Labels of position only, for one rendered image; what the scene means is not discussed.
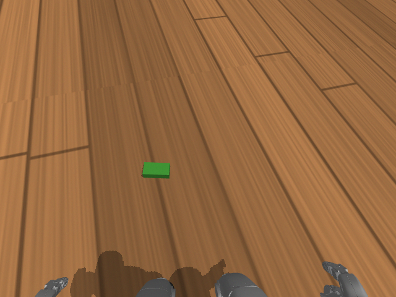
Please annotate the right robot hand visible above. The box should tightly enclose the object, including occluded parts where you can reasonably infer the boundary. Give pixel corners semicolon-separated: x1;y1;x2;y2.
320;261;368;297

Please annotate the small box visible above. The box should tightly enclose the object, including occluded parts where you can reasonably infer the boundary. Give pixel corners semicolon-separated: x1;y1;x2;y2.
142;162;170;179

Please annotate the left robot hand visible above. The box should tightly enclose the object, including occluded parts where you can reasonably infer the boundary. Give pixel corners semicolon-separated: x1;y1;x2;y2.
35;277;68;297

